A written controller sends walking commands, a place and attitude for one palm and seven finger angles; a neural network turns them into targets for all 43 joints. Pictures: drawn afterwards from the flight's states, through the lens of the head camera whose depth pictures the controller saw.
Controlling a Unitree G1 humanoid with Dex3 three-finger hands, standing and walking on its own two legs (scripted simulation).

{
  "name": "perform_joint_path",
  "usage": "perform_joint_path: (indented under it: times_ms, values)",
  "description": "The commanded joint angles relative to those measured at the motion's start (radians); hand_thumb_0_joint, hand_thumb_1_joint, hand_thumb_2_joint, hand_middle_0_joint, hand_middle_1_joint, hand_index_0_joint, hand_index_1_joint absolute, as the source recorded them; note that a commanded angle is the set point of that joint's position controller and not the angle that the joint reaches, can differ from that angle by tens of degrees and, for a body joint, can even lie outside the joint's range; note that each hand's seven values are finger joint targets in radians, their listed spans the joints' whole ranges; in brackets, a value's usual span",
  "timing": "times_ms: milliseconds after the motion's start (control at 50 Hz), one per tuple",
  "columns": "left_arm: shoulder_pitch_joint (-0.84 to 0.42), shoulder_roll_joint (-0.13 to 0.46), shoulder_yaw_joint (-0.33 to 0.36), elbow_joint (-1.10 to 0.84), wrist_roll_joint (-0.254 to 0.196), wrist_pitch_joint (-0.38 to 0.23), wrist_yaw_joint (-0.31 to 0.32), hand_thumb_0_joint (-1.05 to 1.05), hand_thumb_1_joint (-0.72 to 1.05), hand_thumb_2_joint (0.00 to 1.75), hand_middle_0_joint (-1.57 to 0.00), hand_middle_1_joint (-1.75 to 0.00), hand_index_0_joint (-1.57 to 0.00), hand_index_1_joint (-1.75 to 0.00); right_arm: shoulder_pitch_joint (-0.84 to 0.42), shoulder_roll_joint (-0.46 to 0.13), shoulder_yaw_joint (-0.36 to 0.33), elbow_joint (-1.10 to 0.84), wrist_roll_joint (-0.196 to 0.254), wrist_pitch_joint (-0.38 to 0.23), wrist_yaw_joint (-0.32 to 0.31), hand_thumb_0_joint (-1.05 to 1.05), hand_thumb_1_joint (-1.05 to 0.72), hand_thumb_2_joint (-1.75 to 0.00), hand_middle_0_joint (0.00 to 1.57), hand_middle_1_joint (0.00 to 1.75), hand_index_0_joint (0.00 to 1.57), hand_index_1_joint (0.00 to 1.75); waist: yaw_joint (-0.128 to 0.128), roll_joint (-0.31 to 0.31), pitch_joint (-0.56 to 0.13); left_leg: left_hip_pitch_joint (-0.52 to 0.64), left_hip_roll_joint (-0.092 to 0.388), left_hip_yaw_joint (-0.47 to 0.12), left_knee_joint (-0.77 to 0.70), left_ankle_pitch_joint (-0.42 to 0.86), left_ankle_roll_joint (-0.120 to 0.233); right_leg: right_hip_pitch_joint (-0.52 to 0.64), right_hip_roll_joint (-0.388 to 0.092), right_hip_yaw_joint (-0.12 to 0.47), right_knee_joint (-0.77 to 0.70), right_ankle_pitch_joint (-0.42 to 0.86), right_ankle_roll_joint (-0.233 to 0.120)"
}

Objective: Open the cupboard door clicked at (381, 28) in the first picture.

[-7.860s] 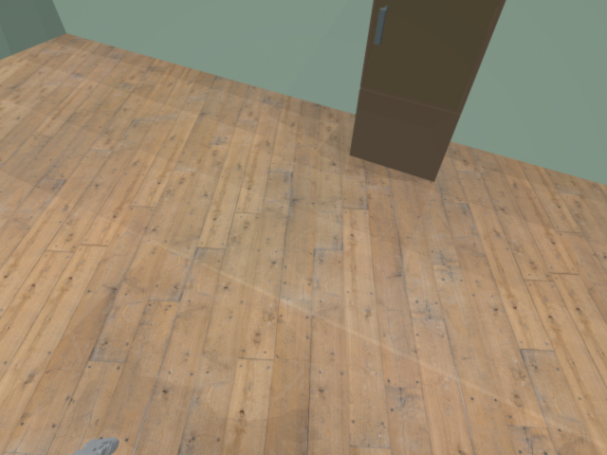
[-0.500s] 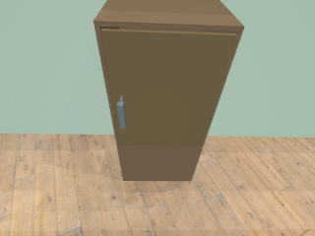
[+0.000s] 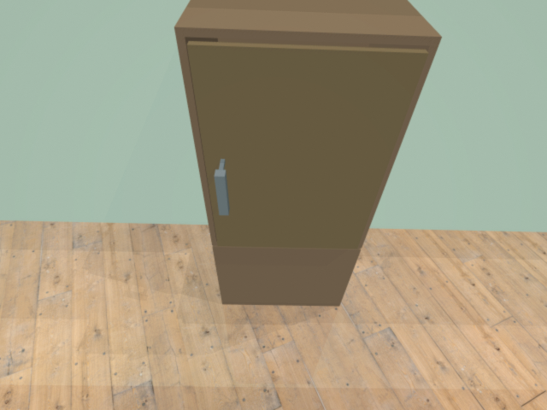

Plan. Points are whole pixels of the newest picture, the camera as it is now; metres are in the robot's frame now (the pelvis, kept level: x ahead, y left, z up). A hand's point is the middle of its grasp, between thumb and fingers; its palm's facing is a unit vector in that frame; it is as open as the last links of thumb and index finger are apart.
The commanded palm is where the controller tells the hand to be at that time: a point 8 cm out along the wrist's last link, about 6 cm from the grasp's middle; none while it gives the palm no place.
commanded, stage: shuffle to correct the standing spot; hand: left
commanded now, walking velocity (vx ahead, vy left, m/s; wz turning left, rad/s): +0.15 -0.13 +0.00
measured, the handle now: (223, 187) +0.61 +0.16 -0.07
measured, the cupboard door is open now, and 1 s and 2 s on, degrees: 0 0 0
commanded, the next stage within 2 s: come to a stop and stand still in 0.24 s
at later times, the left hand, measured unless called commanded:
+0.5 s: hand out of the picture +0.11 +0.14 -0.17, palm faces +0.02 -0.97 -0.25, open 7.2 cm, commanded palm none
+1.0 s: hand out of the picture +0.06 +0.18 -0.18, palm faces +0.08 -0.98 -0.20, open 7.3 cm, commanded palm none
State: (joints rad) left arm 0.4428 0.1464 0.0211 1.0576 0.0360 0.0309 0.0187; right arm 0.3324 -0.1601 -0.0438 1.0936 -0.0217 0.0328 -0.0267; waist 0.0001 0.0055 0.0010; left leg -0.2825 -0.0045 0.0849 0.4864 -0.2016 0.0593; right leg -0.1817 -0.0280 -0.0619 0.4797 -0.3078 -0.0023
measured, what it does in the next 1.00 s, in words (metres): steps on the spot: right foot, then left foot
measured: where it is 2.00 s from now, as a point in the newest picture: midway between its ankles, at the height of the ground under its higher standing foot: outside the picture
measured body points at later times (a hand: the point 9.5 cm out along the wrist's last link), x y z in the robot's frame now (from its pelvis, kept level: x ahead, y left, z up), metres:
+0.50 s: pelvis +0.06 -0.06 -0.01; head +0.08 -0.07 +0.44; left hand +0.11 +0.19 -0.15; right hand +0.00 -0.27 -0.17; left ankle +0.05 +0.08 -0.74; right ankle +0.10 -0.18 -0.74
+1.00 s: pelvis +0.03 -0.01 +0.00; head +0.05 +0.02 +0.45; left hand +0.05 +0.23 -0.17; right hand +0.13 -0.24 -0.13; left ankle +0.06 +0.05 -0.74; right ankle +0.01 -0.15 -0.69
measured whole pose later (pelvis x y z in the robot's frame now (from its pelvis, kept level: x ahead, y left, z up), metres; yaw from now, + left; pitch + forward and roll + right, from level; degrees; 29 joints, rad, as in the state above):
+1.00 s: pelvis +0.03 -0.01 +0.00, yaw +1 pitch -1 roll +0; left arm 0.24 0.21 0.06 1.00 0.03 0.06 0.03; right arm 0.15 -0.14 -0.03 0.95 -0.02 0.02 -0.03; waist 0.03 -0.06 0.06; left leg -0.25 -0.04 0.10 0.48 -0.21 0.09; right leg -0.39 -0.04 0.01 0.95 -0.40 0.04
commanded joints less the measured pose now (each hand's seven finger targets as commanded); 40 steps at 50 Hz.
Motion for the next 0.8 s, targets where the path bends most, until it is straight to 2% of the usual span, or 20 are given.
perform_joint_path:
  times_ms: [0, 60, 120, 140, 180, 200, 240, 340, 400, 420, 440, 460, 480, 500, 540, 580, 620, 700, 760, 780]
  values:
    - [0.115, 0.077, 0.025, -0.018, -0.005, -0.018, 0.002, 0.0, 0.9, 0.9, -0.2, -0.3, -0.2, -0.3, 0.0, -0.088, -0.019, -0.073, -0.002, -0.022, -0.007, 0.0, -0.9, -0.9, 0.2, 0.3, 0.2, 0.3, 0.01, -0.091, 0.142, -0.119, 0.077, -0.1, -0.05, -0.34, -0.017, -0.096, -0.089, 0.173, -0.19, -0.279, -0.081]
    - [0.091, 0.095, 0.03, -0.015, -0.013, -0.03, 0.009, 0.0, 0.9, 0.9, -0.2, -0.3, -0.2, -0.3, 0.028, -0.033, -0.002, -0.068, 0.002, -0.04, -0.005, 0.0, -0.9, -0.9, 0.2, 0.3, 0.2, 0.3, -0.014, -0.163, 0.107, -0.092, 0.034, 0.0, 0.14, -0.177, -0.026, -0.099, -0.168, 0.255, -0.229, -0.288, -0.131]
    - [0.037, 0.071, 0.025, -0.025, -0.011, -0.028, 0.005, 0.0, 0.9, 0.9, -0.2, -0.3, -0.2, -0.3, 0.089, -0.037, -0.003, -0.047, 0.001, -0.046, -0.007, 0.0, -0.9, -0.9, 0.2, 0.3, 0.2, 0.3, -0.055, -0.05, 0.129, 0.032, 0.069, -0.035, 0.053, -0.209, -0.02, -0.234, -0.106, 0.169, -0.131, -0.26, -0.111]
    - [0.027, 0.051, 0.022, -0.031, -0.01, -0.026, 0.001, 0.0, 0.9, 0.9, -0.2, -0.3, -0.2, -0.3, 0.12, -0.058, -0.01, -0.037, -0.002, -0.05, -0.01, 0.0, -0.9, -0.9, 0.2, 0.3, 0.2, 0.3, -0.062, 0.046, 0.161, 0.064, 0.119, -0.118, -0.043, -0.277, -0.004, -0.295, -0.057, 0.121, -0.04, -0.234, -0.088]
    - [-0.007, 0.019, 0.018, -0.055, -0.001, -0.024, -0.01, 0.0, 0.9, 0.9, -0.2, -0.3, -0.2, -0.3, 0.201, -0.157, -0.038, -0.016, -0.011, -0.058, -0.02, 0.0, -0.9, -0.9, 0.2, 0.3, 0.2, 0.3, -0.085, 0.27, 0.172, 0.11, 0.352, -0.476, -0.331, -0.533, 0.088, -0.413, 0.037, -0.03, 0.292, -0.175, -0.026]
    - [-0.056, 0.035, 0.023, -0.075, 0.006, -0.018, -0.014, 0.0, 0.9, 0.9, -0.2, -0.3, -0.2, -0.3, 0.197, -0.169, -0.043, -0.015, -0.01, -0.062, -0.023, 0.0, -0.9, -0.9, 0.2, 0.3, 0.2, 0.3, -0.082, 0.222, 0.204, 0.07, 0.41, -0.533, -0.378, -0.506, 0.137, -0.449, -0.021, 0.032, 0.439, -0.163, -0.025]
    - [-0.078, 0.033, 0.03, -0.08, 0.007, -0.029, -0.024, 0.0, 0.9, 0.9, -0.2, -0.3, -0.2, -0.3, 0.152, -0.141, -0.034, -0.028, -0.007, -0.077, -0.025, 0.0, -0.9, -0.9, 0.2, 0.3, 0.2, 0.3, -0.05, 0.081, 0.172, 0.061, 0.399, -0.464, -0.345, -0.3, 0.155, -0.441, -0.077, 0.075, 0.485, -0.109, -0.014]
    - [-0.089, -0.018, 0.029, -0.087, -0.007, -0.027, -0.029, 0.0, 0.9, 0.9, -0.2, -0.3, -0.2, -0.3, 0.069, -0.141, -0.041, -0.046, -0.011, -0.078, -0.024, 0.0, -0.9, -0.9, 0.2, 0.3, 0.2, 0.3, -0.013, 0.109, 0.07, 0.004, 0.288, -0.235, -0.255, -0.041, 0.108, -0.2, -0.052, -0.003, 0.211, -0.039, 0.017]
    - [0.007, 0.0, 0.031, -0.037, -0.012, -0.037, -0.009, 0.0, 0.9, 0.9, -0.2, -0.3, -0.2, -0.3, 0.049, -0.095, -0.029, -0.036, -0.005, -0.058, -0.019, 0.0, -0.9, -0.9, 0.2, 0.3, 0.2, 0.3, 0.039, 0.07, 0.036, -0.07, 0.181, -0.126, -0.084, -0.031, 0.021, 0.049, -0.018, -0.038, -0.044, 0.151, 0.029]
    - [0.024, 0.051, 0.035, -0.029, -0.014, -0.049, 0.003, 0.0, 0.9, 0.9, -0.2, -0.3, -0.2, -0.3, 0.067, -0.053, -0.016, -0.034, 0.0, -0.057, -0.013, 0.0, -0.9, -0.9, 0.2, 0.3, 0.2, 0.3, 0.042, -0.019, 0.016, -0.128, 0.119, -0.075, 0.003, -0.071, -0.023, 0.141, -0.094, 0.055, -0.094, 0.212, 0.008]
    - [0.009, 0.113, 0.038, -0.029, -0.015, -0.059, 0.014, 0.0, 0.9, 0.9, -0.2, -0.3, -0.2, -0.3, 0.074, 0.007, -0.001, -0.044, 0.009, -0.05, -0.005, 0.0, -0.9, -0.9, 0.2, 0.3, 0.2, 0.3, 0.026, -0.162, 0.027, -0.167, 0.054, -0.009, 0.064, -0.214, -0.063, 0.124, -0.243, 0.187, -0.134, 0.29, -0.042]
    - [-0.02, 0.156, 0.038, -0.043, -0.016, -0.059, 0.016, 0.0, 0.9, 0.9, -0.2, -0.3, -0.2, -0.3, 0.086, 0.009, 0.0, -0.052, 0.008, -0.042, -0.002, 0.0, -0.9, -0.9, 0.2, 0.3, 0.2, 0.3, 0.007, -0.144, 0.012, -0.095, 0.046, -0.007, 0.117, -0.251, -0.068, 0.049, -0.316, 0.212, -0.154, 0.352, -0.08]
    - [-0.053, 0.163, 0.045, -0.053, -0.017, -0.063, 0.019, 0.0, 0.9, 0.9, -0.2, -0.3, -0.2, -0.3, 0.055, 0.005, -0.003, -0.05, 0.009, -0.024, -0.003, 0.0, -0.9, -0.9, 0.2, 0.3, 0.2, 0.3, 0.014, -0.23, 0.012, -0.075, 0.056, -0.016, 0.202, -0.29, -0.074, 0.002, -0.312, 0.24, -0.171, 0.478, -0.099]
    - [-0.086, 0.157, 0.039, -0.061, -0.017, -0.063, 0.023, 0.0, 0.9, 0.9, -0.2, -0.3, -0.2, -0.3, 0.053, -0.01, -0.007, -0.05, 0.011, -0.017, -0.004, 0.0, -0.9, -0.9, 0.2, 0.3, 0.2, 0.3, 0.007, -0.24, 0.035, -0.085, 0.062, -0.035, 0.261, -0.308, -0.076, -0.013, -0.325, 0.236, -0.153, 0.601, -0.125]
    - [-0.121, 0.159, 0.044, -0.076, -0.01, -0.055, 0.033, 0.0, 0.9, 0.9, -0.2, -0.3, -0.2, -0.3, 0.053, -0.013, -0.012, -0.046, 0.015, -0.011, -0.004, 0.0, -0.9, -0.9, 0.2, 0.3, 0.2, 0.3, 0.004, -0.177, 0.025, -0.11, 0.053, -0.04, 0.316, -0.311, -0.084, 0.039, -0.328, 0.196, -0.084, 0.825, -0.17]
    - [-0.108, 0.19, 0.059, -0.083, -0.007, -0.046, 0.04, 0.0, 0.9, 0.9, -0.2, -0.3, -0.2, -0.3, 0.01, -0.033, -0.02, -0.067, 0.014, -0.003, -0.002, 0.0, -0.9, -0.9, 0.2, 0.3, 0.2, 0.3, 0.031, -0.166, -0.013, -0.157, 0.024, -0.038, 0.386, -0.326, -0.096, 0.126, -0.338, 0.189, -0.054, 0.96, -0.196]
    - [-0.113, 0.209, 0.073, -0.089, -0.005, -0.037, 0.049, 0.0, 0.9, 0.9, -0.2, -0.3, -0.2, -0.3, -0.035, -0.048, -0.028, -0.101, 0.013, 0.005, 0.002, 0.0, -0.9, -0.9, 0.2, 0.3, 0.2, 0.3, 0.043, -0.15, -0.031, -0.183, 0.02, -0.061, 0.439, -0.323, -0.1, 0.146, -0.363, 0.199, -0.052, 0.938, -0.223]
    - [-0.189, 0.209, 0.078, -0.131, 0.002, -0.025, 0.044, 0.0, 0.9, 0.9, -0.2, -0.3, -0.2, -0.3, -0.055, -0.05, -0.033, -0.139, 0.012, 0.012, 0.012, 0.0, -0.9, -0.9, 0.2, 0.3, 0.2, 0.3, 0.014, -0.175, -0.032, -0.084, 0.027, -0.074, 0.341, -0.263, -0.096, 0.011, -0.325, 0.171, -0.078, 0.667, -0.192]
    - [-0.243, 0.202, 0.077, -0.154, -0.006, -0.011, 0.033, 0.0, 0.9, 0.9, -0.2, -0.3, -0.2, -0.3, 0.025, -0.056, -0.032, -0.121, 0.01, -0.004, 0.013, 0.0, -0.9, -0.9, 0.2, 0.3, 0.2, 0.3, -0.036, -0.15, -0.046, 0.129, 0.009, -0.011, 0.012, -0.033, -0.089, -0.112, -0.243, 0.126, -0.015, 0.368, -0.103]
    - [-0.223, 0.166, 0.067, -0.16, -0.013, -0.003, 0.027, 0.0, 0.9, 0.9, -0.2, -0.3, -0.2, -0.3, 0.025, -0.099, -0.034, -0.126, 0.008, -0.012, 0.013, 0.0, -0.9, -0.9, 0.2, 0.3, 0.2, 0.3, -0.033, -0.038, -0.039, 0.202, 0.067, -0.069, -0.082, 0.023, -0.071, -0.187, -0.177, 0.089, 0.059, 0.217, -0.057]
